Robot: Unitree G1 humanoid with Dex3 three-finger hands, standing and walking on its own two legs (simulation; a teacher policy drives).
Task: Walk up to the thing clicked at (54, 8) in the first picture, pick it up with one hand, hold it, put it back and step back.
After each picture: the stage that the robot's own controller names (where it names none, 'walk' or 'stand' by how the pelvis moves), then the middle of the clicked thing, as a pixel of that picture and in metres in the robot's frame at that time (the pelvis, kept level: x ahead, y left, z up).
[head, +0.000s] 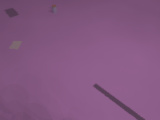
stand; (54, 9) +2.26 +0.37 -0.72
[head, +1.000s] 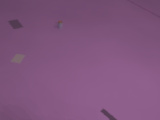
walk; (60, 25) +2.13 +0.21 -0.69
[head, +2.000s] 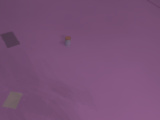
walk; (67, 41) +1.46 +0.06 -0.71
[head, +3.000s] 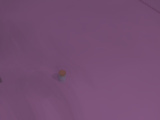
walk; (62, 76) +0.92 +0.11 -0.71
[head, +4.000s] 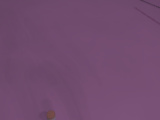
walk; (51, 117) +0.54 +0.19 -0.71
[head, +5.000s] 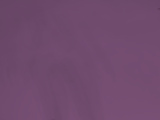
stand; out of the picture +0.46 +0.20 -0.71
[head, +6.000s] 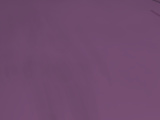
stand; out of the picture +0.42 +0.21 -0.73
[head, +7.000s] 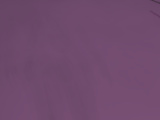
stand; out of the picture +0.43 +0.21 -0.73
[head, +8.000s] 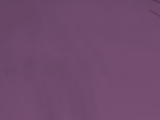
stand; out of the picture +0.41 +0.22 -0.73
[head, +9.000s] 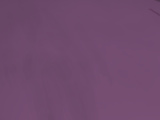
stand; out of the picture +0.41 +0.22 -0.73
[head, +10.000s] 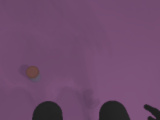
go down; (34, 74) +0.47 +0.24 -0.45
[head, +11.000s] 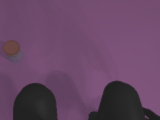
go down; (13, 52) +0.49 +0.28 -0.30
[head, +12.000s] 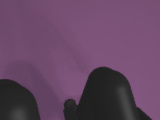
close in; out of the picture +0.47 +0.32 -0.24
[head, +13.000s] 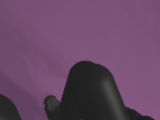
close; out of the picture +0.46 +0.34 -0.22
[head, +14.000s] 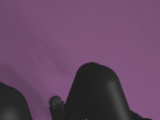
lift; out of the picture +0.44 +0.30 -0.23
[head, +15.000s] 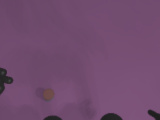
close; (48, 95) +0.44 +0.18 -0.51
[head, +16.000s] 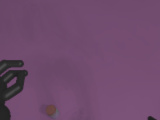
stand; (53, 112) +0.45 +0.19 -0.58
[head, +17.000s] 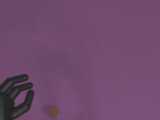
close; (55, 112) +0.42 +0.18 -0.62
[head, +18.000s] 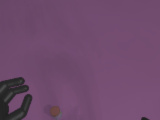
hold; (56, 113) +0.43 +0.17 -0.61
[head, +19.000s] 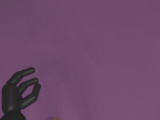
stand; out of the picture +0.42 +0.18 -0.67
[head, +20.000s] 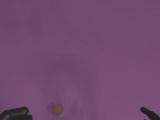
stand; (59, 111) +0.44 +0.17 -0.60
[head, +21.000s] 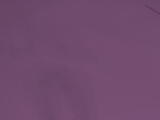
stand; out of the picture +0.40 +0.17 -0.66
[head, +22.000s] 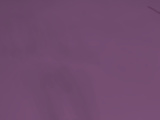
hold; out of the picture +0.41 +0.16 -0.66
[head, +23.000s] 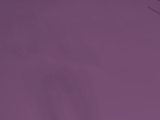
hold; out of the picture +0.41 +0.16 -0.66
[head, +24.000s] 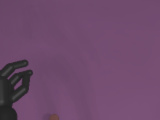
close; out of the picture +0.42 +0.18 -0.64
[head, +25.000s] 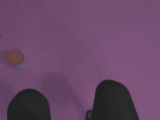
hold; (17, 60) +0.48 +0.22 -0.31
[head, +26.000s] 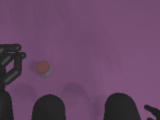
close; (44, 70) +0.48 +0.20 -0.38
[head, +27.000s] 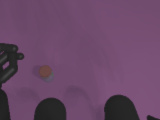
close; (47, 74) +0.49 +0.20 -0.40
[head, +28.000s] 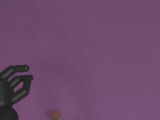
close; (56, 117) +0.44 +0.17 -0.65
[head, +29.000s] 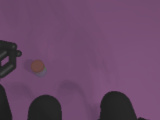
hold; (39, 69) +0.48 +0.20 -0.39
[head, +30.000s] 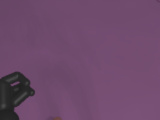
crouch; out of the picture +0.44 +0.17 -0.64
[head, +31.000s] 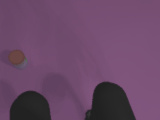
crouch; (19, 60) +0.49 +0.22 -0.34
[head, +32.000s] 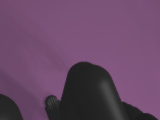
lower; out of the picture +0.46 +0.29 -0.23
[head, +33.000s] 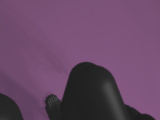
lower; out of the picture +0.46 +0.29 -0.23
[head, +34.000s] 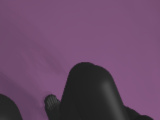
lower; out of the picture +0.46 +0.29 -0.23
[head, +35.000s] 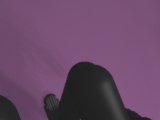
lower; out of the picture +0.46 +0.29 -0.23
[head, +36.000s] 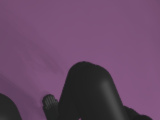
loosen; out of the picture +0.46 +0.29 -0.23
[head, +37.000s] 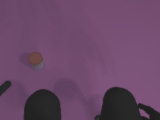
walk; (36, 62) +0.50 +0.22 -0.35
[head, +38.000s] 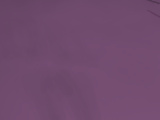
stand; out of the picture +0.43 +0.15 -0.66
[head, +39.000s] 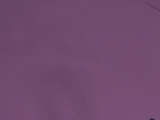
withdraw; out of the picture +0.43 +0.17 -0.66
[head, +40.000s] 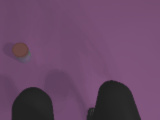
rise; (22, 53) +0.50 +0.21 -0.33
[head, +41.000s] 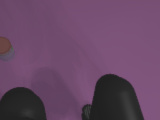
rise; (4, 50) +0.49 +0.24 -0.27
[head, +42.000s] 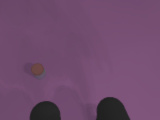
stand; (38, 71) +0.49 +0.20 -0.45
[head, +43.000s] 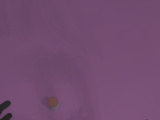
withdraw; (53, 104) +0.46 +0.18 -0.59
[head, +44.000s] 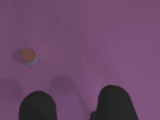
withdraw; (29, 58) +0.51 +0.21 -0.36
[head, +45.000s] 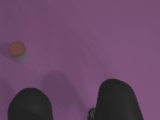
rise; (19, 53) +0.50 +0.22 -0.30
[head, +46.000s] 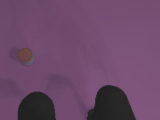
stand; (27, 57) +0.50 +0.22 -0.38
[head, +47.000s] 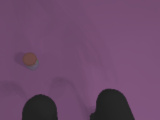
stand; (31, 62) +0.49 +0.21 -0.40
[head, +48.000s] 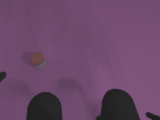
withdraw; (38, 61) +0.50 +0.21 -0.38
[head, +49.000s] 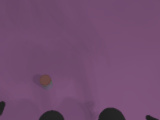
walk; (46, 82) +0.49 +0.20 -0.50
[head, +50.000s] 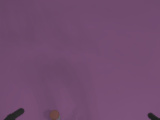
withdraw; (55, 117) +0.46 +0.18 -0.63
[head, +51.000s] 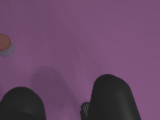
open; (4, 46) +0.51 +0.23 -0.29
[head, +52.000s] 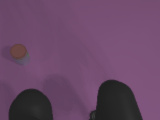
stand; (20, 55) +0.51 +0.23 -0.30
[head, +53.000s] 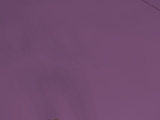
hold; out of the picture +0.46 +0.17 -0.65
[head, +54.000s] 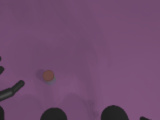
withdraw; (49, 78) +0.49 +0.18 -0.49
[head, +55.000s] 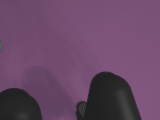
withdraw; out of the picture +0.51 +0.25 -0.26
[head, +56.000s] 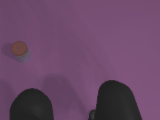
stand; (21, 52) +0.52 +0.23 -0.30
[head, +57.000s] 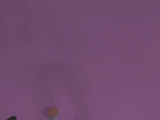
withdraw; (53, 114) +0.48 +0.17 -0.63
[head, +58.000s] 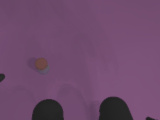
rise; (42, 66) +0.51 +0.19 -0.43
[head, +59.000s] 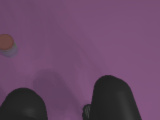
withdraw; (7, 46) +0.52 +0.23 -0.29
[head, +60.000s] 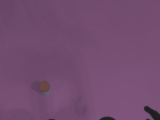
walk; (45, 89) +0.50 +0.18 -0.53
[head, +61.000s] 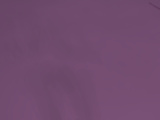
stand; out of the picture +0.46 +0.17 -0.66
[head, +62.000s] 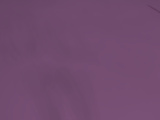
stand; out of the picture +0.46 +0.16 -0.66
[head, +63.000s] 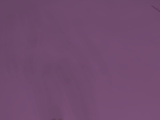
stand; out of the picture +0.45 +0.16 -0.70
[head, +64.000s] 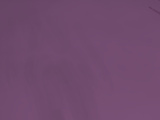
stand; out of the picture +0.46 +0.17 -0.73
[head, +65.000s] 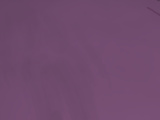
stand; out of the picture +0.44 +0.17 -0.73
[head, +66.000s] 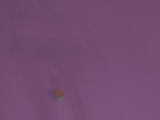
walk; (59, 95) +0.55 +0.11 -0.71
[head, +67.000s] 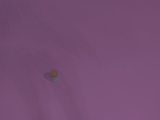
walk; (54, 76) +0.73 +0.19 -0.70
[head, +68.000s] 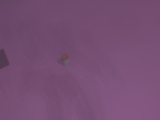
stand; (65, 60) +1.03 +0.25 -0.70
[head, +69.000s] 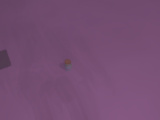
stand; (68, 65) +1.05 +0.14 -0.71
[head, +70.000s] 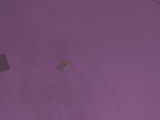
stand; (64, 66) +1.09 +0.17 -0.72
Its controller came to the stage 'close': yes
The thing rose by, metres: 0.01
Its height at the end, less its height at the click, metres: +0.00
